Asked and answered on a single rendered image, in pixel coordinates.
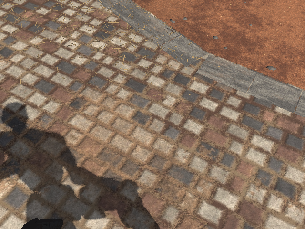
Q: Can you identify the robot left hand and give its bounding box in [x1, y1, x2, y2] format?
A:
[21, 218, 63, 229]

